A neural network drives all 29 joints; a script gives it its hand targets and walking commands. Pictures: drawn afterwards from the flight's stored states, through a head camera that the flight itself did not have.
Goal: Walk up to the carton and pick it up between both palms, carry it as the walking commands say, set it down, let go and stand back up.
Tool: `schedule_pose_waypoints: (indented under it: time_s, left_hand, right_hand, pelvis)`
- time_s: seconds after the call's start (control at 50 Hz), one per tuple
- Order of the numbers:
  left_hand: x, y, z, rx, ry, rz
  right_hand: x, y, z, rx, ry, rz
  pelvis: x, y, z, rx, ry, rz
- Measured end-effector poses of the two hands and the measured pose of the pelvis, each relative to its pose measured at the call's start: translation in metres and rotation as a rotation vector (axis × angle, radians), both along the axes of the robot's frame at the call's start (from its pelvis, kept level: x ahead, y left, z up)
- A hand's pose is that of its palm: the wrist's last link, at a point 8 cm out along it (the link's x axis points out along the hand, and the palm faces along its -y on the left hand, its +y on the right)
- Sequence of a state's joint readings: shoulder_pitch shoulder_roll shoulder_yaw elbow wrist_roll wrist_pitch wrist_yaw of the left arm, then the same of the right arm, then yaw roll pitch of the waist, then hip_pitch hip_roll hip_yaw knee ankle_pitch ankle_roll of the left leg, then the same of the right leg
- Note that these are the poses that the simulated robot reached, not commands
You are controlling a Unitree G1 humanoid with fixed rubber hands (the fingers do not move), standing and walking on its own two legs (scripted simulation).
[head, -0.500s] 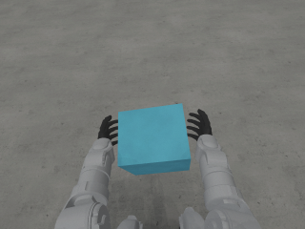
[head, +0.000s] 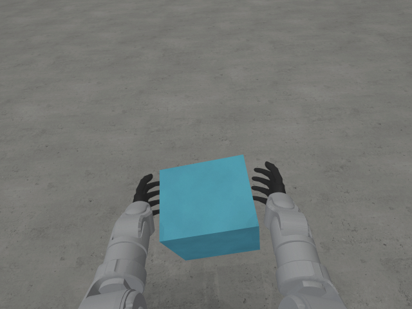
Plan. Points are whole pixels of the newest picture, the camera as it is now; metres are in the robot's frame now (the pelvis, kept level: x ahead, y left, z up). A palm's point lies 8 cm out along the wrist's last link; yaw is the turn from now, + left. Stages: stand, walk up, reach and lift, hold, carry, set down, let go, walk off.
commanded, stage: reach and lift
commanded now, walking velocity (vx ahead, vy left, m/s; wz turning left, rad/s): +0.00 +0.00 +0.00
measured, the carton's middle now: (212, 211) +0.36 +0.00 -0.07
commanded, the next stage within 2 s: hold in 1.52 s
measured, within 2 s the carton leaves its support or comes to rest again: neither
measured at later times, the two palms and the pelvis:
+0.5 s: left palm (140, 196) +0.32 +0.14 +0.07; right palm (284, 195) +0.31 -0.14 +0.07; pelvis +0.00 +0.00 +0.01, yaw +0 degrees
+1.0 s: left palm (138, 196) +0.31 +0.14 +0.08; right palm (285, 194) +0.31 -0.13 +0.08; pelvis -0.01 +0.00 +0.01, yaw +0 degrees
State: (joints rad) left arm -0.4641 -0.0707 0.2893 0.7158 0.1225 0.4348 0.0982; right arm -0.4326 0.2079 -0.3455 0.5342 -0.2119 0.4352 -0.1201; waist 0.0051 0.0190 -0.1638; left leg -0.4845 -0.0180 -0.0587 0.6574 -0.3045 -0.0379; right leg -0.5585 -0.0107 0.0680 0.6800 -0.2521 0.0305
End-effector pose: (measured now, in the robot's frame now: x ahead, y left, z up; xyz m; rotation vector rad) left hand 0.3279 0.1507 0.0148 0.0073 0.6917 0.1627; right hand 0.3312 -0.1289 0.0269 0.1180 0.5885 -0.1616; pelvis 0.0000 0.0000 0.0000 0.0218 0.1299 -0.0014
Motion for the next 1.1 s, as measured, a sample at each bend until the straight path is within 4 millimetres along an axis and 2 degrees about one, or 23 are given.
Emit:
schedule_pose_waypoints:
  time_s: [0.32, 0.44, 0.7, 1.1]
  left_hand:
    - [-0.004, -0.006, 0.042, 0.017, 0.007, -0.027]
    - [-0.005, -0.009, 0.054, 0.039, 0.012, -0.031]
    - [-0.008, -0.01, 0.066, 0.039, 0.008, -0.015]
    - [-0.017, -0.009, 0.063, 0.034, 0.016, -0.008]
  right_hand:
    - [-0.014, -0.003, 0.036, -0.065, 0.012, -0.017]
    - [-0.019, -0.005, 0.042, -0.065, 0.03, -0.019]
    - [-0.023, -0.006, 0.049, -0.068, 0.046, -0.006]
    - [-0.027, -0.005, 0.052, -0.077, 0.059, 0.001]
  pelvis:
    - [-0.003, 0.001, 0.008, -0.002, -0.119, -0.003]
    - [-0.002, -0.001, 0.01, 0.001, -0.155, -0.004]
    - [-0.005, -0.005, 0.01, 0.005, -0.197, -0.005]
    - [-0.006, -0.005, 0.011, 0.005, -0.217, -0.005]
